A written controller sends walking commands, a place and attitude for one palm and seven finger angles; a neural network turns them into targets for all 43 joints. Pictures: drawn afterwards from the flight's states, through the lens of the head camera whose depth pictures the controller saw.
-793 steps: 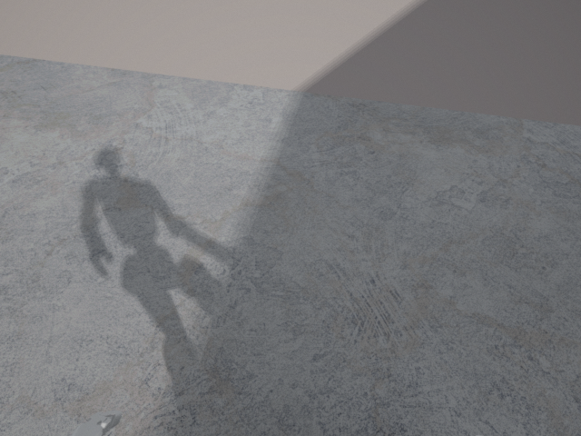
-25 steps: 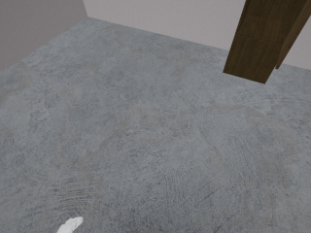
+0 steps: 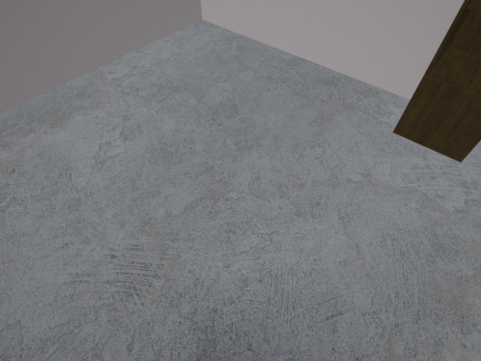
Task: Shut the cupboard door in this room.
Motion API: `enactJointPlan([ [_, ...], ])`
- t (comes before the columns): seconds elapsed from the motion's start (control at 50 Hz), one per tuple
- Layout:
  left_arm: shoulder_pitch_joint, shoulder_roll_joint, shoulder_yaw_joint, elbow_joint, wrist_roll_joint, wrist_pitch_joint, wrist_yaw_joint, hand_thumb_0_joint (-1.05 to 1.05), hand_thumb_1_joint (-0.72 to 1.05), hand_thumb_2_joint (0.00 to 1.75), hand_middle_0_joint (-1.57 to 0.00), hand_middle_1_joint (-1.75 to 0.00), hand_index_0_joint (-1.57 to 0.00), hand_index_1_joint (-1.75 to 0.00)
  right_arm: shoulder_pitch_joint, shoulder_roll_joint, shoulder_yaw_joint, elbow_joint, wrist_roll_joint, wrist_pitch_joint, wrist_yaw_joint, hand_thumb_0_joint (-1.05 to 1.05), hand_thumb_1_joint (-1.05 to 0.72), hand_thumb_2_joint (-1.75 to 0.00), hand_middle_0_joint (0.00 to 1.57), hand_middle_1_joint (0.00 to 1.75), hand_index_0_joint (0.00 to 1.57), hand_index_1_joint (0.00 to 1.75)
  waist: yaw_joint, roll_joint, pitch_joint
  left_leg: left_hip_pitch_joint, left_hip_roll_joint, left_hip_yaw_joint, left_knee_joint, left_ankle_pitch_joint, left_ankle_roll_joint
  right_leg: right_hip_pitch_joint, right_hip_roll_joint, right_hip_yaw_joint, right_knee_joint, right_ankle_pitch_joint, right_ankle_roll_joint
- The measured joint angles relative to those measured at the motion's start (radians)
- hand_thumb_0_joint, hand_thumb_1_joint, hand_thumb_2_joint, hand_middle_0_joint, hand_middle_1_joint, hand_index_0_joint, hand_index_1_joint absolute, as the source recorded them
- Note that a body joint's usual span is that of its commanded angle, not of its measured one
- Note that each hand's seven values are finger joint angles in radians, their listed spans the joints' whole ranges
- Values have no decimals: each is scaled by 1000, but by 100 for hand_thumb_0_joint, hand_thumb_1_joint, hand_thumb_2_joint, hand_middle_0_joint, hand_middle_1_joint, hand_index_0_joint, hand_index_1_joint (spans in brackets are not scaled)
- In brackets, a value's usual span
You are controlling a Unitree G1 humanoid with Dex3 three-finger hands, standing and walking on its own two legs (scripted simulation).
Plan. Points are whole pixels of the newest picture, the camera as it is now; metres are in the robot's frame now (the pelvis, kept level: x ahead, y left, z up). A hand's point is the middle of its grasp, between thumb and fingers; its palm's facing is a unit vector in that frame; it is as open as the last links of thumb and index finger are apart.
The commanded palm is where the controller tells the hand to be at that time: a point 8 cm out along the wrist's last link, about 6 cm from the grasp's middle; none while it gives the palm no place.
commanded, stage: turn or walk to find it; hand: left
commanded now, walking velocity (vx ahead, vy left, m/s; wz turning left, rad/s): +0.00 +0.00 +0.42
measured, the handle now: out of the picture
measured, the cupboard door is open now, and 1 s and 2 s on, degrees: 86 86 86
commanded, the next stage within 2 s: none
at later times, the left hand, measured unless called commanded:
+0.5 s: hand out of the picture +0.02 +0.24 -0.16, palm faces +0.17 -0.95 -0.25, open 7.4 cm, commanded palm none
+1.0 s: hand out of the picture -0.10 +0.17 -0.16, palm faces +0.42 -0.87 -0.25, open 7.3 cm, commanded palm none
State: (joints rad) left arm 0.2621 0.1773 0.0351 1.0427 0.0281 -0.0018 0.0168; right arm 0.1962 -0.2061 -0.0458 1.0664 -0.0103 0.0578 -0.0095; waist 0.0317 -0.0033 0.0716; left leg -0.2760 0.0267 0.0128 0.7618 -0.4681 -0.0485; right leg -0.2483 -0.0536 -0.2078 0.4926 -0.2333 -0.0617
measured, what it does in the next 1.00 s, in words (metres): steps on the spot, turning left: left foot, then right foot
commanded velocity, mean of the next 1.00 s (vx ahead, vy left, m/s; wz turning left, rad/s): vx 0.00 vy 0.00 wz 0.42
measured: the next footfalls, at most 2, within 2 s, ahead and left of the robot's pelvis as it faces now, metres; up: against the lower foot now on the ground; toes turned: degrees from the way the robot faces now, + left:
left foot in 0.08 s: +0.00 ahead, +0.13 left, +0.00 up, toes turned +5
right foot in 0.58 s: +0.01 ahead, -0.10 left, +0.00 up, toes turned +9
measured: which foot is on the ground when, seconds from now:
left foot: up 0.00-0.06, down 0.08-0.60, up 0.62-1.00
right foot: down 0.00-0.10, up 0.12-0.56, down 0.58-1.00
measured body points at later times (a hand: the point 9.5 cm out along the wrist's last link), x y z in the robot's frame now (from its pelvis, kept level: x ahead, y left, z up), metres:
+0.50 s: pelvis -0.04 +0.02 +0.00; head +0.00 +0.02 +0.45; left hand +0.01 +0.29 -0.14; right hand +0.04 -0.22 -0.15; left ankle -0.04 +0.12 -0.74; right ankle -0.04 -0.12 -0.70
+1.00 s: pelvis -0.05 -0.02 +0.00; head +0.00 -0.01 +0.45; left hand -0.12 +0.22 -0.14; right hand +0.10 -0.24 -0.16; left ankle -0.14 +0.11 -0.69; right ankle -0.03 -0.11 -0.74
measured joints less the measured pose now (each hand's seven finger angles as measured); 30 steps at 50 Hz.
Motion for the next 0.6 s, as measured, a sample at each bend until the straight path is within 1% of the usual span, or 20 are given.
enactJointPlan([
  [0.04,3,11,4,10,-1,6,0,0,90,90,-21,-30,-20,-30,-17,6,4,-10,2,-8,0,0,-91,-90,20,30,19,30,3,-11,3,29,-4,19,-85,37,6,-12,-12,-17,20,-3,11],
  [0.06,5,18,6,16,-3,10,0,0,90,90,-21,-30,-20,-30,-23,8,6,-16,3,-14,1,0,-91,-90,20,30,19,30,2,-15,2,50,-5,28,-140,76,9,-19,-19,-26,37,-8,18],
  [0.08,8,23,9,19,-6,15,1,0,90,90,-21,-30,-20,-30,-27,9,7,-23,2,-20,2,0,-91,-90,20,30,19,30,0,-17,-2,70,-5,30,-199,121,19,-31,-25,-35,61,-16,26],
  [0.1,9,34,12,24,-10,23,1,0,90,90,-21,-30,-20,-30,-33,18,7,-26,0,-26,3,0,-91,-90,20,30,19,30,1,-38,-1,71,-21,35,-208,140,39,-44,-42,-29,91,-31,37],
  [0.12,11,43,15,27,-12,35,1,0,90,90,-21,-30,-20,-30,-35,26,9,-32,-4,-28,4,0,-91,-90,20,30,19,30,5,-52,-5,69,-32,38,-205,144,58,-64,-46,-6,138,-96,56],
  [0.14,12,48,17,29,-11,47,1,1,90,90,-21,-29,-20,-30,-35,32,11,-39,-8,-29,5,0,-91,-90,20,30,19,30,5,-56,-11,69,-36,38,-209,147,73,-88,-40,22,202,-158,69],
  [0.16,11,51,18,32,-9,58,0,1,90,90,-20,-29,-20,-30,-33,36,14,-44,-10,-31,3,0,-91,-90,20,30,19,30,2,-54,-19,72,-38,33,-222,153,84,-111,-33,49,269,-192,78],
  [0.22,-4,55,20,27,-3,67,-7,1,90,90,-20,-29,-20,-30,-29,40,21,-49,-12,-32,-4,0,-91,-90,20,30,20,30,-5,-35,-31,80,-41,8,-279,193,95,-166,-19,110,435,-192,99],
  [0.26,-17,58,21,15,-3,60,-10,1,90,90,-20,-29,-20,-30,-28,40,23,-50,-10,-35,-6,0,-91,-90,20,30,20,30,-7,-27,-32,81,-46,-4,-311,219,99,-185,-19,139,491,-171,111],
  [0.3,-30,62,22,2,-5,54,-11,1,90,90,-20,-29,-20,-30,-27,38,22,-53,-9,-39,-7,0,-91,-90,20,30,20,30,-9,-25,-31,78,-53,-13,-333,238,101,-194,-22,162,514,-159,123],
  [0.36,-55,65,23,-15,-7,51,-8,1,90,90,-20,-29,-20,-30,-21,35,17,-60,-9,-43,-6,0,-91,-90,21,30,20,30,-19,-22,-27,67,-63,-27,-345,254,101,-187,-23,182,501,-164,137],
  [0.44,-100,61,21,-38,-12,52,-4,1,90,90,-20,-29,-20,-30,-4,26,7,-68,-14,-43,-4,0,-91,-90,21,30,20,30,-44,-9,-17,41,-71,-53,-333,263,93,-154,-11,189,421,-205,142],
  [0.48,-125,55,18,-53,-14,50,-3,1,90,90,-20,-29,-20,-30,7,18,2,-69,-17,-39,-4,0,-91,-90,21,30,20,30,-58,2,-11,23,-74,-70,-319,264,85,-130,0,187,356,-219,139],
  [0.52,-147,45,14,-70,-18,44,-3,1,90,90,-20,-29,-20,-30,18,9,-4,-68,-19,-32,-2,0,-91,-90,21,30,20,30,-68,15,-7,2,-78,-87,-302,265,74,-98,13,184,270,-206,133],
  [0.56,-162,37,9,-87,-20,33,-5,1,90,90,-20,-29,-20,-30,31,0,-10,-66,-17,-25,-1,0,-91,-90,21,30,20,30,-74,26,-7,-23,-85,-103,-275,260,60,-49,24,175,144,-135,127],
  [0.58,-164,34,7,-96,-20,25,-5,0,90,90,-20,-29,-20,-30,39,-4,-13,-65,-14,-23,1,0,-91,-90,21,30,20,30,-73,27,-11,-38,-92,-109,-252,252,51,-17,24,169,67,-82,114],
  [0.6,-168,22,5,-99,-17,16,-2,0,90,90,-20,-29,-20,-30,42,-14,-18,-62,-10,-20,2,0,-91,-90,21,30,20,30,-74,49,-6,-54,-84,-121,-218,238,46,-8,36,153,50,-65,79],
])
